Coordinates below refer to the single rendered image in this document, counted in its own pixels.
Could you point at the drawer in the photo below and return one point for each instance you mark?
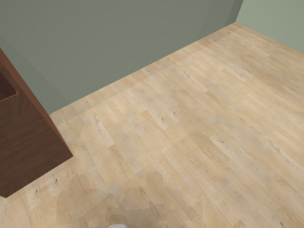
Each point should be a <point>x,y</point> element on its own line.
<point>6,89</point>

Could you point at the cabinet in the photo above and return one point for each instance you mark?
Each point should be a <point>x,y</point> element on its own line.
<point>30,143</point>

